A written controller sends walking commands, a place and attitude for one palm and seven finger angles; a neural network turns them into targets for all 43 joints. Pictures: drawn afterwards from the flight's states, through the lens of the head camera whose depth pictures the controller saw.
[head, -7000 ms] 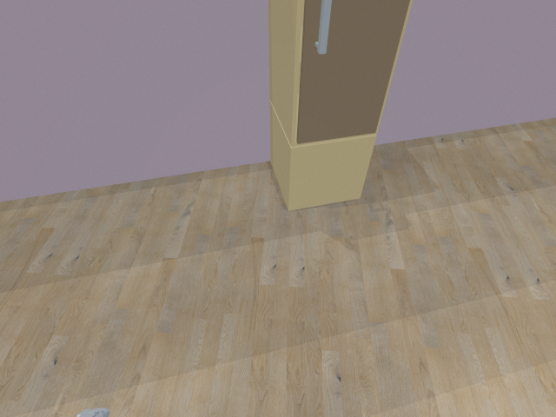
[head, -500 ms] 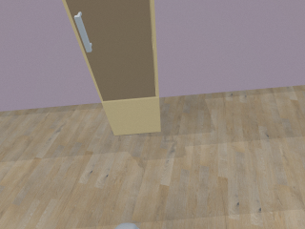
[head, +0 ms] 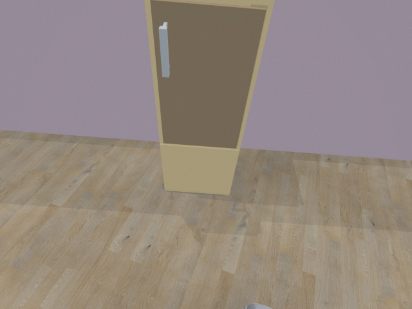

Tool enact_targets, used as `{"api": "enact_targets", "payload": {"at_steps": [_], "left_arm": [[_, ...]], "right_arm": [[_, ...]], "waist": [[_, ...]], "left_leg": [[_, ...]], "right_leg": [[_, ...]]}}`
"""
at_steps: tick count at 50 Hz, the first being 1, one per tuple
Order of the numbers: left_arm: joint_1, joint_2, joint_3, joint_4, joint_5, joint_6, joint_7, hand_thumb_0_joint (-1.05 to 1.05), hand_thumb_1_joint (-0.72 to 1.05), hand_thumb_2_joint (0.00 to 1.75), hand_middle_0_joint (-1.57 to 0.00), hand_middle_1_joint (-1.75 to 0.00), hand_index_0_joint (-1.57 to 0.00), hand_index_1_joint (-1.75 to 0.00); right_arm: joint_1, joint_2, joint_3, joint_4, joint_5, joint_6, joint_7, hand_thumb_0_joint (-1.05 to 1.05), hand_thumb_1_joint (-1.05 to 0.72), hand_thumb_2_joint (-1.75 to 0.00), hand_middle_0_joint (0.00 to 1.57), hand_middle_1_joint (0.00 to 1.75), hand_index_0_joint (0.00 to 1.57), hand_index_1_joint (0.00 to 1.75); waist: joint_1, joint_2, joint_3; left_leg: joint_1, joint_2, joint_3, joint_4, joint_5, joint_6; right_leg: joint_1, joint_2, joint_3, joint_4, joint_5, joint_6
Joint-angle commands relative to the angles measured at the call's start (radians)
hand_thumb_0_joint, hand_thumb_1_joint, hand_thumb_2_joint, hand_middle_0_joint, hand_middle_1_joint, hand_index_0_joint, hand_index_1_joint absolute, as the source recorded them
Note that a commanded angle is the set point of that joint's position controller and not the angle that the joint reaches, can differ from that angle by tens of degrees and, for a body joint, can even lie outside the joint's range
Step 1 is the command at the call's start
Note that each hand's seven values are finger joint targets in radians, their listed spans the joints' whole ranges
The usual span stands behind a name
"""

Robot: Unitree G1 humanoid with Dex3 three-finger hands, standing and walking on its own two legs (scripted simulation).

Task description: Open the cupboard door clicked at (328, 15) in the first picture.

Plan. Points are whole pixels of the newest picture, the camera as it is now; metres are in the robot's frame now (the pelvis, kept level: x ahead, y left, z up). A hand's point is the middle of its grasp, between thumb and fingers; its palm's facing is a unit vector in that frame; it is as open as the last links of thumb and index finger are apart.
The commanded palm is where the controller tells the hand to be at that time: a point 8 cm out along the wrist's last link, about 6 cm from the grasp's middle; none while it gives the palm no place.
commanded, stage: take the last steps up to it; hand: left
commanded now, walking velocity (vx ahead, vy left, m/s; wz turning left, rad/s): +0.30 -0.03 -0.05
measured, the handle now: (165, 50) +0.83 +0.20 +0.10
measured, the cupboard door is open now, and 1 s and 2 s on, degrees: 0 0 0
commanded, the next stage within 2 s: come to a stop and stand still in 0.56 s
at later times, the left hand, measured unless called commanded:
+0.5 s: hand (156, 267) +0.25 +0.14 -0.17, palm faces +0.03 -0.97 -0.22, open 7.2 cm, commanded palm none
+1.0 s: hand (149, 260) +0.27 +0.16 -0.18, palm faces +0.03 -0.98 -0.19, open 7.4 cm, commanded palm none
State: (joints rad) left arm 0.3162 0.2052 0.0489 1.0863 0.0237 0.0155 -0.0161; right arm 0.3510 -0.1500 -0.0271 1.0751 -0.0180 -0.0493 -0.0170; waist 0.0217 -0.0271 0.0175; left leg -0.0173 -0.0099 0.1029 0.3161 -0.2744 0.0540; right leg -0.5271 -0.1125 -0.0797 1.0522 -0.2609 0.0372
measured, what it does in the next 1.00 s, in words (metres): walks ahead: right foot, then left foot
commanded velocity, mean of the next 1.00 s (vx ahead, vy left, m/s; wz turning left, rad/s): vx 0.07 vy -0.03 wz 0.00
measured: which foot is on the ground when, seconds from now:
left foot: down 0.00-0.30, up 0.32-0.68, down 0.70-1.00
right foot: up 0.00-0.26, down 0.28-0.72, up 0.74-1.00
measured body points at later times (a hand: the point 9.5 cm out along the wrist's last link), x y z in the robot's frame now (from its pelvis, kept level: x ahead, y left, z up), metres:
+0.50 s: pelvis +0.17 -0.05 -0.01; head +0.18 -0.06 +0.44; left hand +0.25 +0.19 -0.15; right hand +0.16 -0.27 -0.17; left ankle +0.18 +0.10 -0.68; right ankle +0.21 -0.13 -0.75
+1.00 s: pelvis +0.26 -0.02 -0.01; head +0.29 -0.01 +0.44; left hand +0.27 +0.21 -0.17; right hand +0.34 -0.26 -0.15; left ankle +0.30 +0.09 -0.75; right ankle +0.24 -0.15 -0.70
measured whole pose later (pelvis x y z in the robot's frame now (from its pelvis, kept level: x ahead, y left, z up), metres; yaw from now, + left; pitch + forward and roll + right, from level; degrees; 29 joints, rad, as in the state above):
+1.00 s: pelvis +0.26 -0.02 -0.01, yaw -3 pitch -1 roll -1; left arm 0.26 0.17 0.05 1.06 0.01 0.05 0.02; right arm 0.11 -0.15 -0.04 1.03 -0.02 0.01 -0.04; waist 0.03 -0.01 0.09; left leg -0.25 0.06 0.14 0.45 -0.18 0.02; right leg -0.38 -0.05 -0.05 0.90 -0.48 0.03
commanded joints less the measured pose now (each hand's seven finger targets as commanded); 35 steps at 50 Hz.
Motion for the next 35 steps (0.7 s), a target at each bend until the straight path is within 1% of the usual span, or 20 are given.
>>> {"api": "enact_targets", "payload": {"at_steps": [1, 5, 9, 10, 12, 13, 14, 15, 16, 17, 18, 19, 21, 23, 25, 30, 32, 33, 34, 35], "left_arm": [[-0.112, 0.027, 0.007, -0.096, 0.0, -0.024, -0.001, 0.0, 0.9, 0.9, -0.2, -0.3, -0.2, -0.3], [-0.235, 0.011, 0.002, -0.132, -0.004, -0.031, -0.003, 0.0, 0.9, 0.9, -0.2, -0.3, -0.2, -0.3], [-0.265, 0.003, 0.003, -0.15, -0.006, -0.04, -0.005, 0.0, 0.9, 0.9, -0.2, -0.3, -0.2, -0.3], [-0.238, 0.014, 0.006, -0.144, -0.006, -0.045, -0.005, 0.0, 0.9, 0.9, -0.2, -0.3, -0.2, -0.3], [-0.021, 0.039, 0.02, -0.078, -0.001, -0.059, 0.001, 0.0, 0.9, 0.9, -0.2, -0.3, -0.2, -0.3], [0.129, 0.106, 0.037, -0.034, 0.005, -0.074, 0.009, 0.0, 0.9, 0.9, -0.2, -0.3, -0.2, -0.3], [0.25, 0.21, 0.065, -0.007, 0.003, -0.083, 0.021, 0.0, 0.9, 0.9, -0.2, -0.3, -0.2, -0.3], [0.237, 0.239, 0.066, -0.015, -0.018, -0.076, 0.025, 0.0, 0.9, 0.9, -0.2, -0.3, -0.2, -0.3], [0.133, 0.207, 0.06, -0.041, -0.016, -0.072, 0.028, 0.0, 0.9, 0.9, -0.2, -0.3, -0.2, -0.3], [0.034, 0.155, 0.047, -0.066, -0.016, -0.069, 0.032, 0.0, 0.9, 0.9, -0.2, -0.3, -0.2, -0.3], [-0.031, 0.099, 0.03, -0.078, -0.013, -0.073, 0.034, 0.0, 0.9, 0.9, -0.2, -0.3, -0.2, -0.3], [-0.065, 0.065, 0.018, -0.084, -0.009, -0.077, 0.036, 0.0, 0.9, 0.9, -0.2, -0.3, -0.2, -0.3], [-0.092, 0.046, 0.012, -0.086, -0.003, -0.081, 0.037, 0.0, 0.9, 0.9, -0.2, -0.3, -0.2, -0.3], [-0.084, 0.04, 0.017, -0.09, -0.001, -0.083, 0.033, 0.0, 0.9, 0.9, -0.2, -0.3, -0.2, -0.3], [-0.057, 0.057, 0.016, -0.077, 0.0, -0.084, 0.03, 0.0, 0.9, 0.9, -0.2, -0.3, -0.2, -0.3], [0.007, 0.092, 0.024, -0.048, 0.003, -0.081, 0.025, 0.0, 0.9, 0.9, -0.2, -0.3, -0.2, -0.3], [0.02, 0.096, 0.027, -0.043, 0.0, -0.075, 0.025, 0.0, 0.9, 0.9, -0.2, -0.3, -0.2, -0.3], [0.013, 0.089, 0.024, -0.038, -0.004, -0.07, 0.027, 0.0, 0.9, 0.9, -0.2, -0.3, -0.2, -0.3], [0.026, 0.056, 0.013, -0.031, -0.008, -0.063, 0.029, 0.0, 0.9, 0.9, -0.2, -0.3, -0.2, -0.3], [0.054, 0.009, -0.001, -0.032, -0.01, -0.055, 0.03, 0.0, 0.9, 0.9, -0.2, -0.3, -0.2, -0.3]], "right_arm": [[0.106, -0.124, -0.025, 0.006, 0.005, -0.027, -0.018, 0.0, -0.9, -0.9, 0.2, 0.3, 0.2, 0.3], [0.18, -0.108, -0.024, 0.049, -0.003, -0.026, -0.021, 0.0, -0.9, -0.9, 0.2, 0.3, 0.2, 0.3], [0.179, -0.122, -0.027, 0.065, -0.011, -0.023, -0.022, 0.0, -0.9, -0.9, 0.2, 0.3, 0.2, 0.3], [0.187, -0.125, -0.027, 0.073, -0.01, -0.022, -0.022, 0.0, -0.9, -0.9, 0.2, 0.3, 0.2, 0.3], [0.155, -0.14, -0.029, 0.071, 0.001, -0.022, -0.022, 0.0, -0.9, -0.9, 0.2, 0.3, 0.2, 0.3], [0.148, -0.125, -0.029, 0.061, 0.011, -0.026, -0.014, 0.0, -0.9, -0.9, 0.2, 0.3, 0.2, 0.3], [0.189, -0.063, -0.023, 0.032, 0.024, -0.035, -0.01, 0.0, -0.9, -0.9, 0.2, 0.3, 0.2, 0.3], [0.15, -0.084, -0.026, 0.004, 0.028, -0.025, -0.012, 0.0, -0.9, -0.9, 0.2, 0.3, 0.2, 0.3], [0.077, -0.067, -0.032, -0.008, 0.018, -0.017, -0.005, 0.0, -0.9, -0.9, 0.2, 0.3, 0.2, 0.3], [0.045, -0.06, -0.035, -0.02, 0.009, -0.006, -0.001, 0.0, -0.9, -0.9, 0.2, 0.3, 0.2, 0.3], [0.043, -0.043, -0.033, -0.015, 0.0, 0.006, 0.004, 0.0, -0.9, -0.9, 0.2, 0.3, 0.2, 0.3], [0.073, -0.025, -0.03, -0.005, -0.006, 0.019, 0.007, 0.0, -0.9, -0.9, 0.2, 0.3, 0.2, 0.3], [0.122, -0.008, -0.029, 0.008, -0.009, 0.038, 0.012, 0.0, -0.9, -0.9, 0.2, 0.3, 0.2, 0.3], [0.111, 0.002, -0.028, -0.007, -0.012, 0.047, 0.016, 0.0, -0.9, -0.9, 0.2, 0.3, 0.2, 0.3], [0.054, -0.001, -0.028, -0.03, -0.009, 0.042, 0.023, 0.0, -0.9, -0.9, 0.2, 0.3, 0.2, 0.3], [-0.087, -0.034, -0.027, -0.08, -0.005, 0.019, 0.031, 0.0, -0.9, -0.9, 0.2, 0.3, 0.2, 0.3], [-0.093, -0.041, -0.023, -0.079, -0.006, 0.01, 0.029, 0.0, -0.9, -0.9, 0.2, 0.3, 0.2, 0.3], [-0.065, -0.05, -0.02, -0.066, -0.006, 0.003, 0.024, 0.0, -0.9, -0.9, 0.2, 0.3, 0.2, 0.3], [-0.027, -0.07, -0.017, -0.043, -0.005, -0.007, 0.017, 0.0, -0.9, -0.9, 0.2, 0.3, 0.2, 0.3], [0.033, -0.128, -0.023, -0.028, -0.007, -0.013, 0.008, 0.0, -0.9, -0.9, 0.2, 0.3, 0.2, 0.3]], "waist": [[-0.032, 0.116, 0.12], [-0.071, 0.132, 0.156], [-0.062, 0.149, 0.16], [-0.049, 0.122, 0.135], [0.054, 0.11, 0.029], [0.117, 0.041, -0.072], [0.127, -0.189, -0.21], [0.11, -0.108, -0.194], [0.093, -0.075, -0.109], [0.051, -0.036, -0.001], [0.012, -0.006, 0.049], [-0.024, -0.017, 0.055], [-0.068, -0.057, 0.053], [-0.074, -0.08, 0.059], [-0.057, -0.076, 0.062], [-0.011, -0.078, 0.059], [-0.015, -0.058, 0.051], [-0.033, -0.051, 0.041], [-0.042, 0.012, 0.016], [-0.05, 0.182, -0.028]], "left_leg": [[0.035, 0.284, -0.158, -0.147, 0.35, 0.122], [0.055, 0.285, -0.138, -0.117, 0.456, 0.11], [0.034, 0.288, -0.102, -0.049, 0.577, 0.097], [0.02, 0.283, -0.101, 0.008, 0.686, 0.094], [-0.038, 0.23, -0.042, 0.242, 0.793, 0.05], [-0.209, 0.19, -0.023, 0.476, 0.63, 0.015], [-0.469, 0.026, 0.027, 0.832, -0.07, -0.034], [-0.51, 0.025, -0.076, 1.028, -0.302, -0.021], [-0.549, 0.075, -0.12, 1.074, -0.235, -0.018], [-0.568, 0.117, -0.134, 1.063, -0.156, -0.019], [-0.533, 0.142, -0.135, 1.009, -0.088, -0.025], [-0.491, 0.149, -0.121, 0.953, -0.058, -0.037], [-0.412, 0.151, -0.086, 0.831, -0.04, -0.057], [-0.397, 0.144, -0.054, 0.726, 0.004, -0.071], [-0.399, 0.138, -0.04, 0.614, 0.02, -0.075], [-0.385, 0.118, -0.029, 0.396, 0.002, -0.068], [-0.301, 0.088, -0.002, 0.286, 0.029, -0.068], [-0.212, 0.078, 0.005, 0.197, 0.076, -0.07], [-0.095, 0.091, -0.029, 0.11, 0.168, -0.07], [0.011, 0.227, -0.179, 0.084, 0.393, -0.025]], "right_leg": [[-0.174, -0.026, 0.014, -0.072, 0.043, 0.013], [-0.148, -0.006, -0.014, -0.221, 0.049, -0.012], [-0.017, 0.039, -0.049, -0.36, 0.018, -0.053], [0.068, 0.069, -0.065, -0.396, -0.001, -0.068], [0.353, 0.118, -0.098, -0.502, 0.096, -0.09], [0.613, 0.011, 0.032, -0.524, 0.159, -0.136], [0.832, -0.298, 0.465, -0.621, 0.339, -0.266], [0.737, -0.393, 0.566, -0.728, 0.33, -0.337], [0.579, -0.354, 0.53, -0.779, 0.128, -0.318], [0.426, -0.32, 0.454, -0.82, -0.037, -0.287], [0.301, -0.263, 0.341, -0.844, -0.058, -0.241], [0.228, -0.227, 0.26, -0.863, -0.034, -0.214], [0.13, -0.176, 0.14, -0.883, -0.006, -0.191], [0.112, -0.139, 0.095, -0.896, 0.013, -0.189], [0.15, -0.135, 0.103, -0.901, 0.009, -0.198], [0.273, -0.168, 0.138, -0.852, 0.021, -0.211], [0.284, -0.148, 0.122, -0.8, 0.046, -0.195], [0.265, -0.126, 0.101, -0.743, 0.072, -0.174], [0.23, -0.073, 0.064, -0.633, 0.125, -0.136], [0.153, 0.011, 0.005, -0.486, 0.036, -0.082]]}}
